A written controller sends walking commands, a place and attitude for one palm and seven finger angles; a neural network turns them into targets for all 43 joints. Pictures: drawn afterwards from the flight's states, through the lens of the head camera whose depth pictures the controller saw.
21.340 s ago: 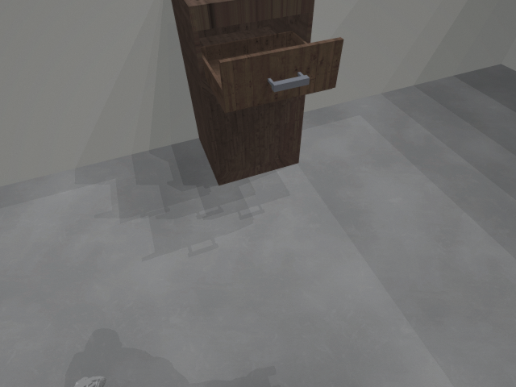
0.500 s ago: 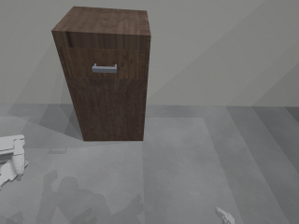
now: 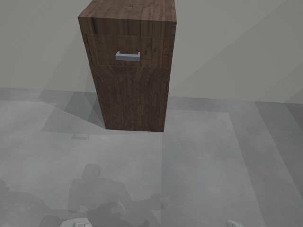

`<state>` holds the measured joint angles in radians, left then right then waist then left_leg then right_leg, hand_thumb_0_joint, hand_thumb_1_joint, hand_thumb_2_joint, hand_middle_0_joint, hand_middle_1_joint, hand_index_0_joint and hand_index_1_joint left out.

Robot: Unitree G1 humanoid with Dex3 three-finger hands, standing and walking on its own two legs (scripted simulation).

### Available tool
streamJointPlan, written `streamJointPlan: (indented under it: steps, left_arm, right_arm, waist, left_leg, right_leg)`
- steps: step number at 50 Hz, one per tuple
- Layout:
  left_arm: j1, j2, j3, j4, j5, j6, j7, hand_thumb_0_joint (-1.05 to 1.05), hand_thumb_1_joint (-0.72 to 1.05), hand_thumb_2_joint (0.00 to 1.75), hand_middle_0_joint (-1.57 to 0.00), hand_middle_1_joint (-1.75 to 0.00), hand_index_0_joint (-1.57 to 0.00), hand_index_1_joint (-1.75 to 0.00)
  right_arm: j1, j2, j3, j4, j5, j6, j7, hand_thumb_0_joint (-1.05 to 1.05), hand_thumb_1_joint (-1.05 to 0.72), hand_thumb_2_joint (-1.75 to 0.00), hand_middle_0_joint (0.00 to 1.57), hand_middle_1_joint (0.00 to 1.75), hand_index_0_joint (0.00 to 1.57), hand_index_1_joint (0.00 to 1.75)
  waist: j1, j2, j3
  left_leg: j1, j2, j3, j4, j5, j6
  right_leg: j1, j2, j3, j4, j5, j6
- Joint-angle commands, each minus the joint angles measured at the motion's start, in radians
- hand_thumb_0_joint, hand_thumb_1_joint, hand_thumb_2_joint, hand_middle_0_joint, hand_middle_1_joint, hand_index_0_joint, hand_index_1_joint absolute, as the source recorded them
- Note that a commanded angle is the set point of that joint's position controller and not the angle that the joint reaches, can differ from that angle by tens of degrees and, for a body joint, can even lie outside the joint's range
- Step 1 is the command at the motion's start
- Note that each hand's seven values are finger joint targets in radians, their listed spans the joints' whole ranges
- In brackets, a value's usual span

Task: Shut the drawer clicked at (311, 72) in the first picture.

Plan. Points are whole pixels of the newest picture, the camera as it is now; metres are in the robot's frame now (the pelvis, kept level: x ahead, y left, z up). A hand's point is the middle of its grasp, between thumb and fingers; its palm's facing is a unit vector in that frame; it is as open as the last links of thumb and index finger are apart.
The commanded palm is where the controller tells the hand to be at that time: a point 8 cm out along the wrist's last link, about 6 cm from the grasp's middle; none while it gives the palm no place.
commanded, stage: let the arm hang, fingers relaxed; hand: left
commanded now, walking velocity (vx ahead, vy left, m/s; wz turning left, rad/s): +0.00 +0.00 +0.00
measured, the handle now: (128, 55) +0.96 +0.14 -0.04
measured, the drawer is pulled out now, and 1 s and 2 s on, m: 0.00 0.00 0.00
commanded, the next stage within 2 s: look to check the result in 0.86 s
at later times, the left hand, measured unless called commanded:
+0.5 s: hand out of the picture -0.03 +0.19 -0.15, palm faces +0.04 -0.97 -0.24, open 6.8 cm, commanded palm none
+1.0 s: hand out of the picture +0.09 +0.20 -0.15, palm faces +0.00 -0.97 -0.25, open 7.4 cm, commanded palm none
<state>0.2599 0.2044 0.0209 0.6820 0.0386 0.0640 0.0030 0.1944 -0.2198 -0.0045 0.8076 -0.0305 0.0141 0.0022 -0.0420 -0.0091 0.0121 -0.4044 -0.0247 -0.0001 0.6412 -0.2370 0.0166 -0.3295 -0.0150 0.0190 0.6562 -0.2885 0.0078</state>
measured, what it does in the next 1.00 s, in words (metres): stands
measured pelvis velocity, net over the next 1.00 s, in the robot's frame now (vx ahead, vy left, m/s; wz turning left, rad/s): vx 0.04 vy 0.00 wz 0.00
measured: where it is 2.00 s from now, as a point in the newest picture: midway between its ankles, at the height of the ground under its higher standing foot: outside the picture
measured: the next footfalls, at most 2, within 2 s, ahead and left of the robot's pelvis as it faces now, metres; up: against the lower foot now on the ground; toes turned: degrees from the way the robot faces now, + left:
none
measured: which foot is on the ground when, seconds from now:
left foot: down 0.00-1.00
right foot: down 0.00-1.00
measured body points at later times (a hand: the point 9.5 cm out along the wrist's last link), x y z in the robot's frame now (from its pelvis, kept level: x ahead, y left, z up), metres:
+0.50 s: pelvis +0.02 +0.00 +0.02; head +0.03 +0.00 +0.47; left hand -0.03 +0.25 -0.13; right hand +0.01 -0.23 -0.14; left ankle +0.09 +0.11 -0.72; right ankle +0.04 -0.13 -0.72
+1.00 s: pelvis +0.04 +0.00 +0.02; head +0.06 -0.01 +0.47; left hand +0.09 +0.25 -0.13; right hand +0.06 -0.24 -0.14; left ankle +0.09 +0.11 -0.72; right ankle +0.04 -0.13 -0.72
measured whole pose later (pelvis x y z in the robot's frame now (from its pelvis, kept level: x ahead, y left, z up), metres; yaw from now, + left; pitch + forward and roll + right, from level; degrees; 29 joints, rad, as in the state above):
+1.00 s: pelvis +0.04 +0.00 +0.02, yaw +0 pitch -1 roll +0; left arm 0.17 0.21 0.02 1.12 0.02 -0.01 0.02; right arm 0.21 -0.20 -0.03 1.13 -0.02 0.00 -0.02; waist -0.01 0.02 0.06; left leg -0.23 -0.01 -0.01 0.41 -0.15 0.01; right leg -0.15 0.00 0.02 0.41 -0.23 0.01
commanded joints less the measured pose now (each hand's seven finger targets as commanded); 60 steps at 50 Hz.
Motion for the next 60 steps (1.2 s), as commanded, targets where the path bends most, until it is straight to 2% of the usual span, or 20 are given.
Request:
streamJointPlan:
  steps: [1, 2, 3, 4, 5, 6, 7, 8, 9, 10, 12, 14, 19, 25, 33, 39, 42, 44, 52, 60]
  left_arm:
    - [-0.072, 0.166, 0.023, 0.056, -0.018, -0.057, 0.012, 0.0, 0.9, 0.9, -0.88, -1.04, -0.88, -1.04]
    - [-0.046, 0.136, 0.026, 0.097, -0.022, -0.063, 0.015, 0.0, 0.9, 0.9, -0.84, -0.99, -0.84, -0.99]
    - [-0.018, 0.127, 0.024, 0.13, -0.025, -0.064, 0.015, 0.0, 0.9, 0.9, -0.8, -0.95, -0.8, -0.95]
    - [0.019, 0.111, 0.022, 0.17, -0.027, -0.058, 0.015, 0.0, 0.9, 0.9, -0.76, -0.91, -0.76, -0.91]
    - [0.059, 0.111, 0.027, 0.206, -0.023, -0.052, 0.016, 0.0, 0.9, 0.9, -0.72, -0.86, -0.72, -0.86]
    - [0.087, 0.117, 0.029, 0.243, -0.02, -0.049, 0.015, 0.0, 0.9, 0.9, -0.68, -0.82, -0.68, -0.82]
    - [0.107, 0.11, 0.027, 0.271, -0.019, -0.052, 0.013, 0.0, 0.9, 0.9, -0.64, -0.78, -0.64, -0.78]
    - [0.117, 0.113, 0.023, 0.294, -0.02, -0.059, 0.014, 0.0, 0.9, 0.9, -0.6, -0.73, -0.6, -0.73]
    - [0.122, 0.102, 0.019, 0.317, -0.022, -0.064, 0.014, 0.0, 0.9, 0.9, -0.56, -0.69, -0.56, -0.69]
    - [0.121, 0.101, 0.015, 0.332, -0.024, -0.068, 0.015, 0.0, 0.9, 0.9, -0.52, -0.65, -0.52, -0.65]
    - [0.119, 0.115, 0.016, 0.356, -0.025, -0.07, 0.018, 0.0, 0.9, 0.9, -0.44, -0.56, -0.44, -0.56]
    - [0.114, 0.118, 0.016, 0.378, -0.024, -0.07, 0.02, 0.0, 0.9, 0.9, -0.36, -0.47, -0.36, -0.47]
    - [0.11, 0.118, 0.016, 0.414, -0.024, -0.07, 0.025, 0.0, 0.9, 0.9, -0.2, -0.3, -0.2, -0.3]
    - [0.083, 0.112, 0.016, 0.427, -0.023, -0.07, 0.028, 0.0, 0.9, 0.9, -0.2, -0.3, -0.2, -0.3]
    - [0.039, 0.118, 0.02, 0.416, -0.021, -0.077, 0.027, 0.0, 0.9, 0.9, -0.2, -0.3, -0.2, -0.3]
    - [-0.008, 0.127, 0.023, 0.404, -0.024, -0.083, 0.025, 0.0, 0.9, 0.9, -0.2, -0.3, -0.2, -0.3]
    - [-0.023, 0.131, 0.024, 0.403, -0.026, -0.086, 0.025, 0.0, 0.9, 0.9, -0.2, -0.3, -0.2, -0.3]
    - [-0.037, 0.139, 0.026, 0.401, -0.026, -0.088, 0.026, 0.0, 0.9, 0.9, -0.2, -0.3, -0.2, -0.3]
    - [-0.054, 0.161, 0.024, 0.409, -0.028, -0.086, 0.024, 0.0, 0.9, 0.9, -0.2, -0.3, -0.2, -0.3]
    - [-0.067, 0.187, 0.025, 0.419, -0.028, -0.088, 0.023, 0.0, 0.9, 0.9, -0.2, -0.3, -0.2, -0.3]
  right_arm:
    - [0.105, -0.071, -0.035, 0.042, 0.003, 0.009, -0.008, 0.0, -0.9, -0.9, 0.2, 0.3, 0.2, 0.3]
    - [0.125, -0.055, -0.032, 0.068, 0.002, 0.003, -0.011, 0.0, -0.9, -0.9, 0.2, 0.3, 0.2, 0.3]
    - [0.114, -0.078, -0.034, 0.076, 0.001, -0.003, -0.014, 0.0, -0.9, -0.9, 0.2, 0.3, 0.2, 0.3]
    - [0.094, -0.085, -0.034, 0.092, -0.001, -0.006, -0.017, 0.0, -0.9, -0.9, 0.2, 0.3, 0.2, 0.3]
    - [0.085, -0.097, -0.039, 0.102, -0.002, -0.001, -0.02, 0.0, -0.9, -0.9, 0.2, 0.3, 0.2, 0.3]
    - [0.078, -0.107, -0.045, 0.115, 0.0, 0.0, -0.022, 0.0, -0.9, -0.9, 0.2, 0.3, 0.2, 0.3]
    - [0.075, -0.112, -0.048, 0.129, 0.002, -0.002, -0.026, 0.0, -0.9, -0.9, 0.2, 0.3, 0.2, 0.3]
    - [0.082, -0.114, -0.051, 0.142, 0.006, -0.005, -0.027, 0.0, -0.9, -0.9, 0.2, 0.3, 0.2, 0.3]
    - [0.096, -0.098, -0.048, 0.161, 0.008, -0.008, -0.029, 0.0, -0.9, -0.9, 0.2, 0.3, 0.2, 0.3]
    - [0.115, -0.088, -0.046, 0.179, 0.01, -0.009, -0.029, 0.0, -0.9, -0.9, 0.2, 0.3, 0.2, 0.3]
    - [0.146, -0.081, -0.049, 0.207, 0.013, -0.006, -0.028, 0.0, -0.9, -0.9, 0.2, 0.3, 0.2, 0.3]
    - [0.152, -0.082, -0.052, 0.228, 0.013, -0.002, -0.029, 0.0, -0.9, -0.9, 0.2, 0.3, 0.2, 0.3]
    - [0.162, -0.072, -0.052, 0.26, 0.013, -0.002, -0.028, 0.0, -0.9, -0.9, 0.2, 0.3, 0.2, 0.3]
    - [0.138, -0.066, -0.047, 0.277, 0.01, -0.006, -0.029, 0.0, -0.9, -0.9, 0.2, 0.3, 0.2, 0.3]
    - [0.098, -0.085, -0.046, 0.273, 0.008, -0.019, -0.029, 0.0, -0.9, -0.9, 0.2, 0.3, 0.2, 0.3]
    - [0.077, -0.09, -0.045, 0.275, 0.01, -0.026, -0.028, 0.0, -0.9, -0.9, 0.2, 0.3, 0.2, 0.3]
    - [0.067, -0.095, -0.044, 0.279, 0.01, -0.03, -0.03, 0.0, -0.9, -0.9, 0.2, 0.3, 0.2, 0.3]
    - [0.059, -0.102, -0.044, 0.28, 0.011, -0.03, -0.031, 0.0, -0.9, -0.9, 0.2, 0.3, 0.2, 0.3]
    - [0.032, -0.131, -0.045, 0.287, 0.012, -0.027, -0.031, 0.0, -0.9, -0.9, 0.2, 0.3, 0.2, 0.3]
    - [0.005, -0.158, -0.044, 0.292, 0.014, -0.028, -0.031, 0.0, -0.9, -0.9, 0.2, 0.3, 0.2, 0.3]
  waist:
    - [-0.025, -0.098, 0.043]
    - [-0.022, 0.005, 0.017]
    - [-0.007, 0.151, 0.005]
    - [0.018, 0.232, 0.012]
    - [0.038, 0.233, 0.026]
    - [0.052, 0.218, 0.039]
    - [0.061, 0.181, 0.04]
    - [0.065, 0.11, 0.026]
    - [0.059, 0.072, 0.008]
    - [0.051, 0.058, -0.001]
    - [0.038, 0.05, -0.006]
    - [0.036, 0.024, 0.038]
    - [0.029, -0.027, 0.06]
    - [0.032, 0.0, 0.089]
    - [0.04, 0.043, 0.074]
    - [0.036, 0.01, 0.037]
    - [0.036, 0.027, 0.009]
    - [0.034, 0.01, 0.011]
    - [0.033, 0.007, 0.014]
    - [0.032, 0.006, 0.007]
  left_leg:
    - [0.216, 0.022, -0.017, 0.008, -0.048, -0.005]
    - [0.241, 0.045, -0.047, -0.073, -0.003, -0.001]
    - [0.21, 0.091, -0.117, -0.175, -0.009, 0.01]
    - [0.115, 0.133, -0.186, -0.288, -0.145, 0.024]
    - [0.032, 0.148, -0.225, -0.365, -0.306, 0.034]
    - [-0.007, 0.15, -0.245, -0.406, -0.363, 0.044]
    - [-0.01, 0.148, -0.238, -0.41, -0.343, 0.048]
    - [0.019, 0.141, -0.222, -0.387, -0.273, 0.048]
    - [0.061, 0.128, -0.194, -0.362, -0.213, 0.042]
    - [0.101, 0.117, -0.17, -0.341, -0.167, 0.036]
    - [0.145, 0.11, -0.155, -0.332, -0.169, 0.03]
    - [0.143, 0.108, -0.147, -0.326, -0.161, 0.03]
    - [0.178, 0.093, -0.114, -0.29, -0.1, 0.026]
    - [0.163, 0.095, -0.111, -0.301, -0.082, 0.022]
    - [0.158, 0.107, -0.124, -0.321, -0.036, 0.021]
    - [0.191, 0.111, -0.108, -0.305, 0.07, 0.016]
    - [0.22, 0.113, -0.103, -0.294, 0.135, 0.015]
    - [0.227, 0.117, -0.103, -0.289, 0.174, 0.016]
    - [0.253, 0.12, -0.101, -0.303, 0.139, 0.013]
    - [0.28, 0.126, -0.098, -0.307, 0.172, 0.013]
  right_leg:
    - [-0.225, -0.137, 0.177, -0.405, -0.315, -0.112]
    - [-0.185, -0.107, 0.134, -0.344, -0.22, -0.096]
    - [-0.129, -0.063, 0.089, -0.279, -0.167, -0.072]
    - [-0.04, -0.027, 0.052, -0.246, -0.153, -0.052]
    - [0.032, -0.001, 0.02, -0.228, -0.159, -0.046]
    - [0.07, 0.007, 0.004, -0.206, -0.132, -0.045]
    - [0.094, 0.005, 0.004, -0.209, -0.098, -0.046]
    - [0.108, -0.006, 0.017, -0.233, -0.062, -0.051]
    - [0.106, -0.022, 0.035, -0.263, -0.049, -0.056]
    - [0.09, -0.035, 0.045, -0.283, -0.051, -0.06]
    - [0.051, -0.046, 0.05, -0.309, -0.115, -0.06]
    - [0.018, -0.047, 0.051, -0.324, -0.14, -0.063]
    - [-0.024, -0.066, 0.07, -0.356, -0.183, -0.069]
    - [-0.015, -0.066, 0.07, -0.347, -0.151, -0.064]
    - [0.043, -0.061, 0.065, -0.326, -0.042, -0.056]
    - [0.088, -0.073, 0.059, -0.33, 0.03, -0.051]
    - [0.113, -0.076, 0.061, -0.328, 0.083, -0.05]
    - [0.121, -0.076, 0.059, -0.327, 0.119, -0.05]
    - [0.125, -0.077, 0.065, -0.353, 0.085, -0.05]
    - [0.139, -0.082, 0.069, -0.363, 0.12, -0.05]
